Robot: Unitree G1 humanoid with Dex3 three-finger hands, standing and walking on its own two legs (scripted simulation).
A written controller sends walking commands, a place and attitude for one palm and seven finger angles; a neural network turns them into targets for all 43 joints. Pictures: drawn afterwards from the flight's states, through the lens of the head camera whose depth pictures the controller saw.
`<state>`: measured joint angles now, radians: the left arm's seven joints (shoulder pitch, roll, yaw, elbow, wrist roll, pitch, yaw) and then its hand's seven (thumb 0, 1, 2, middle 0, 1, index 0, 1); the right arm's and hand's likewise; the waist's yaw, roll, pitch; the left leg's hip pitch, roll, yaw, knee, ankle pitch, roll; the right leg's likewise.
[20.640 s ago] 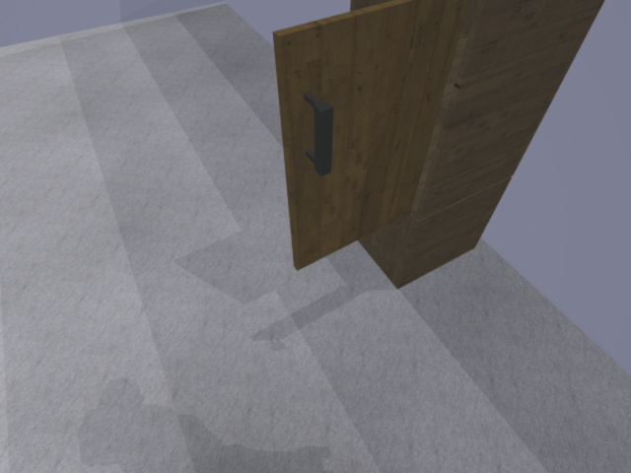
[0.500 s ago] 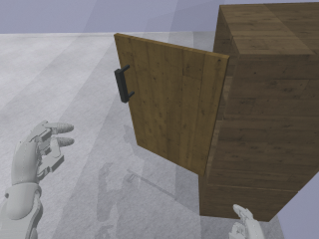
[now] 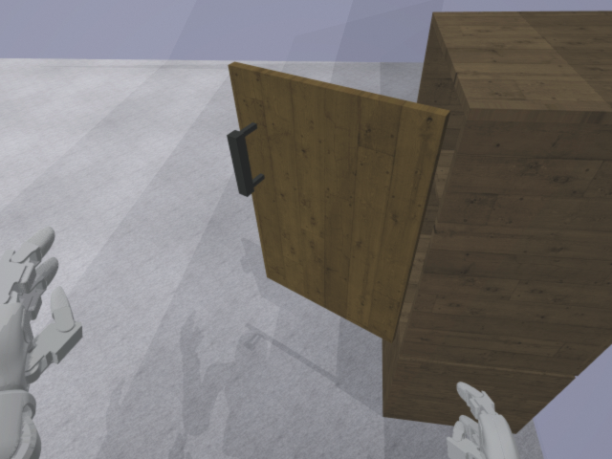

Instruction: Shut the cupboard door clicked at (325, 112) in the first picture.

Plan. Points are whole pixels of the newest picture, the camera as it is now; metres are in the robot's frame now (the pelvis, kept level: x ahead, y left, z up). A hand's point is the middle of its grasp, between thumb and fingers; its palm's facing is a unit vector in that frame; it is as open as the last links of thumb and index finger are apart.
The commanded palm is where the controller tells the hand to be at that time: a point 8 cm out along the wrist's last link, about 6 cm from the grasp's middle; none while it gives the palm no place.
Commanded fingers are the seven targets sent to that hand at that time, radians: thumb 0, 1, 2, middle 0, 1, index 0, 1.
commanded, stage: draw the hand back to the body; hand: left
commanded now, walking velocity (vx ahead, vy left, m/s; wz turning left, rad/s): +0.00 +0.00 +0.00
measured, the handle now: (248, 159) +0.62 +0.20 +0.08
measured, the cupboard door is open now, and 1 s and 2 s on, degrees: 64 64 64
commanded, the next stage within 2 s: step back with the hand held close in 0.08 s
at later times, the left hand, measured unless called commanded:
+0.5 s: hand (60, 334) +0.18 +0.28 +0.15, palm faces +0.37 -0.78 -0.51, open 7.4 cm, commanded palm +0.13 +0.32 +0.17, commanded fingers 0.00 0.90 0.90 -0.20 -0.30 -0.20 -0.30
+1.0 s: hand out of the picture +0.08 +0.28 +0.16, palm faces +0.49 -0.76 -0.43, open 7.4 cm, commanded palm +0.03 +0.32 +0.17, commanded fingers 0.00 0.90 0.90 -0.20 -0.30 -0.20 -0.30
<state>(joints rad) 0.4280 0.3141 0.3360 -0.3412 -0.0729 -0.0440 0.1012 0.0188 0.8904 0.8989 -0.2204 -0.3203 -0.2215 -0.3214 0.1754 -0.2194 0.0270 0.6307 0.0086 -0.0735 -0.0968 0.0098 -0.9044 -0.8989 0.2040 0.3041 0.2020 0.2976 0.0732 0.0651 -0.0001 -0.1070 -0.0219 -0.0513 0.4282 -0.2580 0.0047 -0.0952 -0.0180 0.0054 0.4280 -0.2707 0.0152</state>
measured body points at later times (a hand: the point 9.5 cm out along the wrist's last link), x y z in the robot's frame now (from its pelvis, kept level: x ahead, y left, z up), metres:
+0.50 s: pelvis -0.01 +0.02 +0.00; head +0.00 -0.01 +0.45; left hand +0.16 +0.32 +0.18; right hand +0.16 -0.24 -0.10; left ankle -0.01 +0.12 -0.74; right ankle -0.02 -0.13 -0.74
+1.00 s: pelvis -0.10 +0.01 -0.02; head -0.10 +0.02 +0.43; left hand +0.05 +0.32 +0.19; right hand +0.07 -0.23 -0.09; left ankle -0.02 +0.12 -0.74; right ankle -0.02 -0.13 -0.74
